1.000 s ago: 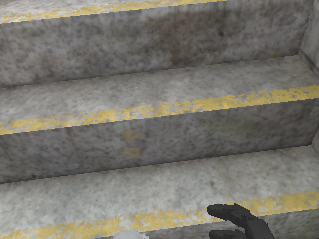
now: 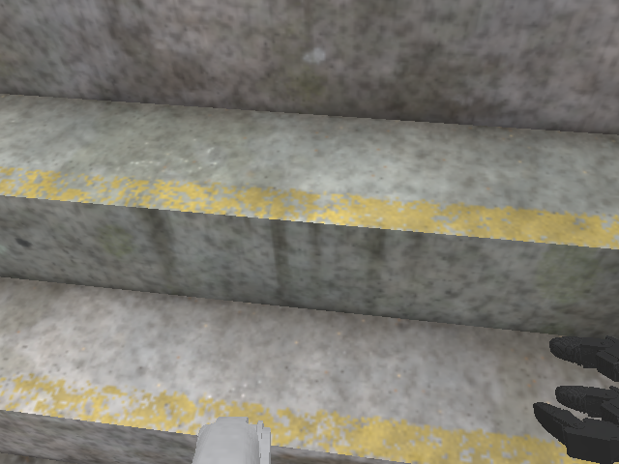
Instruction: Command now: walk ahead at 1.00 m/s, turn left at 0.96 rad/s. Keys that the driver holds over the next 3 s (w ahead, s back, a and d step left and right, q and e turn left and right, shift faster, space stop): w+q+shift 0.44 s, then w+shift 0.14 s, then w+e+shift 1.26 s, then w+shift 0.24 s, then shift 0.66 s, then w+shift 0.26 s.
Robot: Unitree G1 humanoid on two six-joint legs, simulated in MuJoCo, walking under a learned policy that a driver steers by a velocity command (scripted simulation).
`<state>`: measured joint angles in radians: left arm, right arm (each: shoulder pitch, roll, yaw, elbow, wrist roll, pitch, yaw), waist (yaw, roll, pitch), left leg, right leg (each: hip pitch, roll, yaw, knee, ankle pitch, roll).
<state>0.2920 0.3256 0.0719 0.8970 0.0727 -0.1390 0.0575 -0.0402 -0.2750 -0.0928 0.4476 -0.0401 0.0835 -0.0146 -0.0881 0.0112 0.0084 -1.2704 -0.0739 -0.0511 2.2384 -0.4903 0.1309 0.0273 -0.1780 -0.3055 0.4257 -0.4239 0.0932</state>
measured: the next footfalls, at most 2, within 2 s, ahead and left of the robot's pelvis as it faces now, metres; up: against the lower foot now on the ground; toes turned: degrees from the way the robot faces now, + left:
left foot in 0.14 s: +0.27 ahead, +0.15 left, +0.22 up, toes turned -2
right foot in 0.44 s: +0.06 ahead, -0.02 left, +0.25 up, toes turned +14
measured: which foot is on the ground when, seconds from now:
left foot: up 0.00-0.12, down 0.14-0.76, up 0.78-0.96, down 0.98-1.00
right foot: down 0.00-0.16, up 0.18-0.42, down 0.44-0.54, up 0.56-0.80, down 0.82-1.00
